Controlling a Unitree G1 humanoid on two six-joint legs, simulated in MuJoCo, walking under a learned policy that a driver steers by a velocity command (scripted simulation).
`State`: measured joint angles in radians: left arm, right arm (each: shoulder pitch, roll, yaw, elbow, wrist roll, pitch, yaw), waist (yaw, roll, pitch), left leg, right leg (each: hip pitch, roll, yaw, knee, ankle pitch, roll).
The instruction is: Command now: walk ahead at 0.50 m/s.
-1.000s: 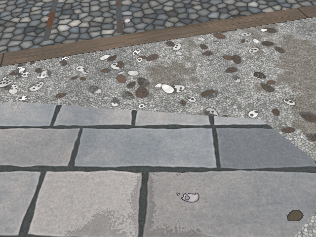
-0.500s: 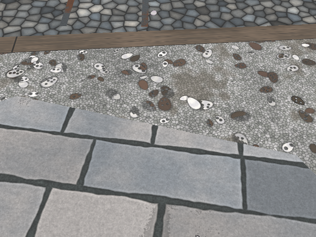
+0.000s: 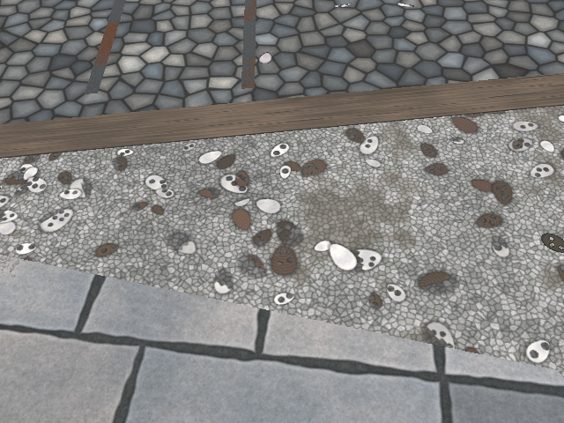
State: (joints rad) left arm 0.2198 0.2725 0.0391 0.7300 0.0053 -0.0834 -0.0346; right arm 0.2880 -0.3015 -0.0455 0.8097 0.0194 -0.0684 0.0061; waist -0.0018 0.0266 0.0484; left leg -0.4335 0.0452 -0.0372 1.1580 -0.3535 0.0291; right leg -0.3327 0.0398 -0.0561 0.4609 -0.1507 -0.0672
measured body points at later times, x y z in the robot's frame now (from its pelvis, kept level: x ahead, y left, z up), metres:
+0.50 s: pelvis +0.28 +0.06 +0.00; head +0.31 +0.08 +0.45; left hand +0.33 +0.35 -0.14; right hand +0.43 -0.20 -0.10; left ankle +0.35 +0.15 -0.74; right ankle +0.15 -0.08 -0.65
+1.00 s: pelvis +0.56 +0.01 -0.01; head +0.59 +0.00 +0.44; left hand +0.76 +0.26 -0.10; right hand +0.56 -0.27 -0.15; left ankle +0.38 +0.15 -0.67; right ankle +0.65 -0.08 -0.74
